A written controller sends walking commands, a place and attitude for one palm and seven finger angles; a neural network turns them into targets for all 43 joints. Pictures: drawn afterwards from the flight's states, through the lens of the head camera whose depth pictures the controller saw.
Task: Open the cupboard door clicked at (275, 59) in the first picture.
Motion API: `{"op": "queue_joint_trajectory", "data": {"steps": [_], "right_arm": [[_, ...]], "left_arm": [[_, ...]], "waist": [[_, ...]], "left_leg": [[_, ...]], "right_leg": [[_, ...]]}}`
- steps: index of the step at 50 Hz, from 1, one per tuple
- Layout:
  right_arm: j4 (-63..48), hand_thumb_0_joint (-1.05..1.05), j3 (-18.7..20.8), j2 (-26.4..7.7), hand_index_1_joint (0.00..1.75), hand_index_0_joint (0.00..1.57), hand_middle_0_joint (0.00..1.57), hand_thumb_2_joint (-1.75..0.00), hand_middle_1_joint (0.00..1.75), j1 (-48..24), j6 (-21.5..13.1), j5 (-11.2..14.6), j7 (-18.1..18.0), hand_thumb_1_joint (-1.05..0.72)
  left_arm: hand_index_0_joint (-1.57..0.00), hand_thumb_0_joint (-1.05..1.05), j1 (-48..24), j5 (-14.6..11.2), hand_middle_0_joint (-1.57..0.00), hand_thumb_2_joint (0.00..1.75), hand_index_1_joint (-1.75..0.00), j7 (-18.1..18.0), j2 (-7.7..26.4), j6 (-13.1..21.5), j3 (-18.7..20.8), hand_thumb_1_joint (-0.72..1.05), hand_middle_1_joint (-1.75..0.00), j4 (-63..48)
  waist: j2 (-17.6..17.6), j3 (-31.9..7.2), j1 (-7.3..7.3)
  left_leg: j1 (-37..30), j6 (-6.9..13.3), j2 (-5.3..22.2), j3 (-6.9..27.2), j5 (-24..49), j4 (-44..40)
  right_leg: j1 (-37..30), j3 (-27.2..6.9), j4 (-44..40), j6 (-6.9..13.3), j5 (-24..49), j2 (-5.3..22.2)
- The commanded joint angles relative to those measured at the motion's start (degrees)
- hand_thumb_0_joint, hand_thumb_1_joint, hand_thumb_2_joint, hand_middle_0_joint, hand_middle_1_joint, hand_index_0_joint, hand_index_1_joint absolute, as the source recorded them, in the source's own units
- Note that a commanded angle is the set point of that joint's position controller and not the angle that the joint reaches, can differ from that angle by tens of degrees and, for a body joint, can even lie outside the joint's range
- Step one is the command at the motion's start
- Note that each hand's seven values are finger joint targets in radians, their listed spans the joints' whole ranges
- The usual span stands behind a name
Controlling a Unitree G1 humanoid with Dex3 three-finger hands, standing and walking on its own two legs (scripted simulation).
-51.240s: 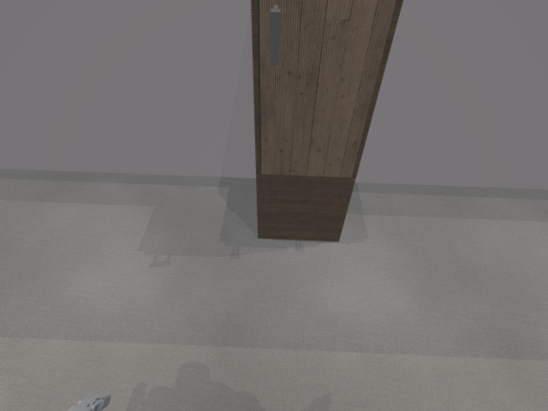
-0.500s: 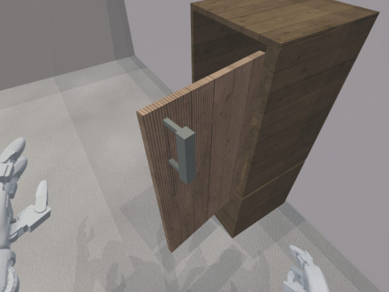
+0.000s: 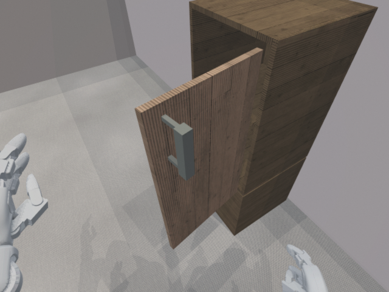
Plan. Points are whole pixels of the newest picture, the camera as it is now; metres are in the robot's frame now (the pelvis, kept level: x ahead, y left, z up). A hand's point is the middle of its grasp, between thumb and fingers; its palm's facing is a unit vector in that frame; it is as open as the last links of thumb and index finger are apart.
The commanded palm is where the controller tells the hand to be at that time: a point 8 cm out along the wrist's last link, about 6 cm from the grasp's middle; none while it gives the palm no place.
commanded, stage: step back with the hand held close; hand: left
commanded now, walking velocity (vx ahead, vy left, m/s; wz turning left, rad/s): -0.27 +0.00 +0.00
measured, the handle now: (177, 147) +0.34 +0.08 +0.15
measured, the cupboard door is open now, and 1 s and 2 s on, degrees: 100 100 100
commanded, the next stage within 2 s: stop stepping back and stand still in 1.04 s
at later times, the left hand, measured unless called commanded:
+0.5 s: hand (16, 240) +0.14 +0.28 +0.15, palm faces +0.39 -0.77 -0.51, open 7.4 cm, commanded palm +0.08 +0.31 +0.17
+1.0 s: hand out of the picture +0.07 +0.26 +0.15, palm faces +0.34 -0.81 -0.48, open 7.4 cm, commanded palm +0.00 +0.32 +0.17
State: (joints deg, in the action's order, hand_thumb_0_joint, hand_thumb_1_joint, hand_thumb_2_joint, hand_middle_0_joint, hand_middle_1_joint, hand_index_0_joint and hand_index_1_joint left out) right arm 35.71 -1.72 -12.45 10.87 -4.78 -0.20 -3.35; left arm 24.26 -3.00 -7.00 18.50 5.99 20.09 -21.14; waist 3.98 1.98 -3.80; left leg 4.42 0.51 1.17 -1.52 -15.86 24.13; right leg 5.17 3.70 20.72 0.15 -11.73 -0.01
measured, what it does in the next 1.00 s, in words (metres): walks backwards: right foot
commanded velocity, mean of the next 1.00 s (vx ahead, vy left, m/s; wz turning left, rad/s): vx -0.31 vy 0.00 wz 0.02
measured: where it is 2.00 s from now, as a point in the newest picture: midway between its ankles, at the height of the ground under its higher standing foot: outside the picture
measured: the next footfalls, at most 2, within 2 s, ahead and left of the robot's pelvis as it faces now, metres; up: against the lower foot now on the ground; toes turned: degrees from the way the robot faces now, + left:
right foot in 0.82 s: -0.13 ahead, -0.10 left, +0.00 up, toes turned +0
left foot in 1.04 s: -0.11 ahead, +0.12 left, +0.00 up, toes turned -1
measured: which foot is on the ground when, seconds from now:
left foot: down 0.00-0.88, up 0.90-1.00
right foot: down 0.00-0.66, up 0.68-0.80, down 0.82-1.00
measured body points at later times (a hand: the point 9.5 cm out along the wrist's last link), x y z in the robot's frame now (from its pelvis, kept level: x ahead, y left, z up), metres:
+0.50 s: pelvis -0.07 +0.02 -0.02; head -0.05 +0.02 +0.43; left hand +0.11 +0.32 +0.18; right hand +0.10 -0.23 -0.09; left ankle -0.03 +0.11 -0.74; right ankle +0.00 -0.12 -0.74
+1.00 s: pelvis -0.15 +0.02 -0.01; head -0.11 +0.03 +0.43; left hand +0.04 +0.31 +0.17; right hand +0.02 -0.21 -0.10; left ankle -0.12 +0.12 -0.73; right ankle -0.17 -0.10 -0.74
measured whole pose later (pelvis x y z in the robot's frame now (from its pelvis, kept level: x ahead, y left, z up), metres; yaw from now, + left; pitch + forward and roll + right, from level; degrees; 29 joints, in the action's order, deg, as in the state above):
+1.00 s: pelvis -0.15 +0.02 -0.01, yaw -2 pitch +3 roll -1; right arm 35.4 -0.5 -11.3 9.5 -4.9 0.3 -3.3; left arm 30.0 -1.0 -7.6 22.8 13.3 22.5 -29.8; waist -0.5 1.8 -0.3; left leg 25.8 -0.4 -0.4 -0.6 -18.9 42.1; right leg 16.5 -1.4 31.1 0.0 -17.3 -1.6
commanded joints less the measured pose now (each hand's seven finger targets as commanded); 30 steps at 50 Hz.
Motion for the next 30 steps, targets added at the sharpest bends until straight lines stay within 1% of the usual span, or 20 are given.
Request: {"op": "queue_joint_trajectory", "data": {"steps": [1,2,3,4,6,7,8,9,11,12,13,14,16,18,20,22,24,27,29,30], "right_arm": [[-10.27,0.0,3.33,-6.71,0.3,0.2,0.2,-0.9,0.3,-6.08,-1.2,0.43,-0.55,-0.9],[-10.42,0.0,3.61,-6.94,0.3,0.2,0.2,-0.9,0.3,-6.15,-0.75,0.37,-0.45,-0.9],[-10.64,0.0,3.73,-6.96,0.3,0.2,0.2,-0.9,0.3,-6.22,-0.39,0.4,-0.51,-0.9],[-10.75,0.0,3.97,-7.07,0.3,0.2,0.2,-0.9,0.3,-5.89,-0.09,0.43,-0.51,-0.9],[-11.35,0.0,4.44,-7.37,0.3,0.2,0.2,-0.9,0.3,-5.4,0.51,0.59,-0.59,-0.9],[-11.67,0.0,4.65,-7.3,0.3,0.2,0.2,-0.9,0.3,-5.41,0.78,0.62,-0.66,-0.9],[-12.01,0.0,4.74,-7.28,0.3,0.2,0.2,-0.9,0.3,-5.69,1.04,0.78,-0.88,-0.9],[-12.4,0.0,4.89,-6.93,0.3,0.2,0.2,-0.9,0.3,-5.54,1.2,0.81,-1.03,-0.9],[-13.26,0.0,5.12,-6.76,0.3,0.2,0.2,-0.9,0.3,-5.62,1.6,1.01,-1.27,-0.9],[-13.56,0.0,5.17,-6.86,0.3,0.2,0.2,-0.9,0.3,-5.57,1.75,1.07,-1.34,-0.9],[-13.72,0.0,5.21,-6.99,0.3,0.2,0.2,-0.9,0.3,-5.97,1.8,1.0,-1.5,-0.9],[-13.98,0.0,5.13,-6.65,0.3,0.2,0.2,-0.9,0.3,-5.92,1.75,0.95,-1.63,-0.9],[-14.07,0.0,5.25,-6.86,0.3,0.2,0.2,-0.9,0.3,-5.63,1.73,1.01,-1.67,-0.9],[-14.05,0.0,5.31,-7.26,0.3,0.2,0.2,-0.9,0.3,-5.59,1.52,0.92,-1.72,-0.9],[-13.95,0.0,5.37,-7.4,0.3,0.2,0.2,-0.9,0.3,-4.73,1.01,1.05,-1.67,-0.9],[-13.89,0.0,5.4,-7.69,0.3,0.2,0.2,-0.9,0.3,-4.15,0.55,1.11,-1.61,-0.9],[-13.99,0.0,5.35,-7.9,0.3,0.2,0.2,-0.9,0.3,-3.78,-0.04,1.16,-1.65,-0.9],[-13.73,0.0,5.31,-8.21,0.3,0.2,0.2,-0.9,0.3,-2.85,-1.07,0.98,-1.68,-0.9],[-13.57,0.0,4.96,-8.35,0.3,0.2,0.2,-0.9,0.3,-2.63,-1.64,0.73,-1.89,-0.9],[-13.53,0.0,4.83,-8.5,0.3,0.2,0.2,-0.9,0.3,-2.45,-1.99,0.52,-2.03,-0.9]], "left_arm": [[-0.2,0.0,0.44,-0.09,-0.2,0.9,-0.3,-0.1,11.56,5.51,7.7,0.9,-0.3,-10.41],[-0.2,0.0,1.44,-0.02,-0.2,0.9,-0.3,0.08,10.95,5.68,6.92,0.9,-0.3,-11.37],[-0.2,0.0,2.26,0.08,-0.2,0.9,-0.3,0.06,10.77,5.88,6.77,0.9,-0.3,-11.95],[-0.2,0.0,3.93,0.04,-0.2,0.9,-0.3,-0.02,10.88,5.88,6.97,0.9,-0.3,-12.04],[-0.2,0.0,5.2,0.17,-0.2,0.9,-0.3,-0.45,11.83,5.88,7.76,0.9,-0.3,-13.62],[-0.2,0.0,5.65,0.23,-0.2,0.9,-0.3,-0.66,12.74,6.02,8.58,0.9,-0.3,-14.85],[-0.2,0.0,5.55,0.25,-0.2,0.9,-0.3,-0.9,13.92,6.13,9.46,0.9,-0.3,-16.47],[-0.2,0.0,6.58,0.19,-0.2,0.9,-0.3,-1.07,14.4,6.25,10.42,0.9,-0.3,-16.94],[-0.2,0.0,7.75,0.2,-0.2,0.9,-0.3,-1.52,15.61,6.58,11.86,0.9,-0.3,-18.99],[-0.2,0.0,8.11,0.18,-0.2,0.9,-0.3,-1.69,15.83,6.62,12.23,0.9,-0.3,-19.76],[-0.2,0.0,8.08,0.26,-0.2,0.9,-0.3,-1.89,16.67,6.73,12.93,0.9,-0.3,-20.95],[-0.2,0.0,8.9,0.27,-0.2,0.9,-0.3,-2.04,15.98,6.82,12.72,0.9,-0.3,-20.98],[-0.2,0.0,9.98,0.29,-0.2,0.9,-0.3,-2.31,15.32,6.95,12.78,0.9,-0.3,-20.21],[-0.2,0.0,9.89,0.53,-0.2,0.9,-0.3,-2.51,14.85,7.16,12.65,0.9,-0.3,-19.79],[-0.2,0.0,9.41,0.77,-0.2,0.9,-0.3,-2.66,14.27,7.55,12.41,0.9,-0.3,-19.11],[-0.2,0.0,8.34,1.08,-0.2,0.9,-0.3,-2.75,13.6,7.9,11.69,0.9,-0.3,-18.59],[-0.2,0.0,6.45,1.48,-0.2,0.9,-0.3,-2.9,13.62,8.53,11.47,0.9,-0.3,-19.02],[-0.2,0.0,4.35,2.14,-0.2,0.9,-0.3,-3.35,13.89,9.46,11.52,0.9,-0.3,-19.65],[-0.2,0.0,2.62,2.48,-0.2,0.9,-0.3,-3.67,13.84,10.01,11.11,0.9,-0.3,-20.64],[-0.2,0.0,1.98,2.68,-0.2,0.9,-0.3,-3.91,14.36,10.29,11.76,0.9,-0.3,-20.89]], "waist": [[-5.86,-2.28,2.62],[-4.23,-3.67,2.86],[-2.8,-5.06,2.84],[-1.97,-6.92,2.92],[-2.29,-9.8,3.05],[-2.83,-11.47,3.02],[-2.41,-12.39,2.99],[-3.57,-13.06,2.96],[-4.02,-14.35,2.88],[-3.47,-14.14,2.89],[-1.1,-14.45,2.71],[-0.46,-13.4,2.69],[0.53,-11.81,2.75],[1.93,-10.44,2.71],[0.06,-8.62,3.22],[-0.94,-6.63,3.74],[-1.9,-4.98,4.06],[-3.36,-4.09,4.34],[-1.49,-3.19,4.52],[-0.38,-3.11,4.49]], "left_leg": [[4.08,1.34,1.31,2.19,10.62,-1.22],[3.99,1.32,1.56,1.9,11.99,-0.53],[4.52,1.12,1.78,2.14,14.08,-0.63],[4.13,1.01,2.29,1.73,15.13,-0.39],[4.56,0.8,2.91,1.8,18.54,0.11],[4.65,0.76,3.16,1.58,19.94,0.68],[5.53,0.64,3.13,2.2,21.28,0.88],[5.51,0.53,3.31,2.04,21.91,1.11],[6.61,0.44,3.57,2.2,23.24,1.68],[7.31,0.43,3.72,2.62,23.24,1.64],[8.36,0.52,4.0,3.23,23.25,1.14],[9.47,0.6,4.41,3.42,22.38,0.43],[13.05,1.19,5.32,4.09,18.49,-0.66],[17.95,1.98,5.98,4.97,12.01,-2.13],[21.52,2.47,6.27,4.85,4.69,-2.33],[25.03,2.96,5.72,4.91,-4.49,-1.79],[27.52,3.3,4.89,5.41,-12.67,-0.97],[26.87,3.44,4.15,6.01,-18.02,2.08],[26.24,3.52,4.83,7.51,-20.03,1.65],[28.19,3.92,5.89,8.78,-21.56,-0.57]], "right_leg": [[4.49,-7.57,-4.9,0.74,12.69,4.28],[4.52,-7.77,-4.09,0.74,14.71,4.74],[3.15,-6.9,-2.86,0.78,16.7,4.95],[2.98,-7.28,-1.8,0.64,18.28,5.07],[1.78,-6.67,0.4,0.37,21.89,4.9],[1.05,-6.72,1.53,0.28,24.11,5.03],[-0.08,-6.24,2.52,0.33,25.26,5.33],[0.17,-6.57,3.44,0.3,26.36,5.19],[-0.2,-6.37,5.41,0.19,28.06,5.21],[0.35,-6.44,6.19,0.24,27.17,5.09],[-0.08,-6.01,7.1,0.13,25.98,5.1],[0.63,-5.96,8.0,-0.07,24.03,4.48],[1.15,-5.83,9.32,-0.38,19.99,3.82],[0.32,-5.82,10.55,-0.55,15.35,3.47],[1.11,-6.9,11.29,-0.5,12.63,3.64],[2.51,-8.51,10.39,-0.04,8.46,4.36],[4.69,-10.11,8.41,0.26,1.55,5.04],[9.96,-11.81,5.0,0.89,-9.08,5.84],[13.21,-11.06,5.1,0.87,-14.47,5.31],[12.31,-9.79,7.44,0.45,-14.97,4.36]]}}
